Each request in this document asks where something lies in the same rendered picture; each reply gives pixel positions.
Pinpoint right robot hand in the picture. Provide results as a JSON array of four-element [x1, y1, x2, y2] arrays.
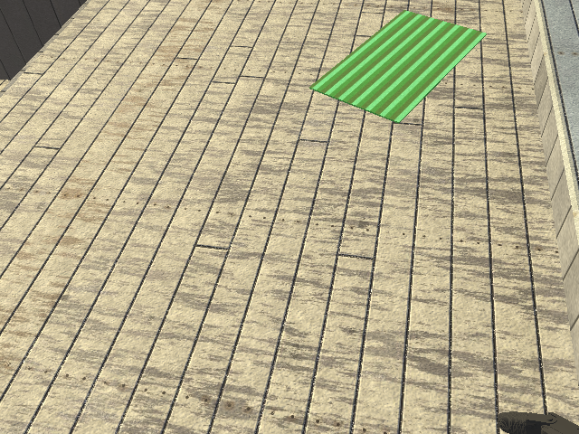
[[498, 411, 579, 434]]

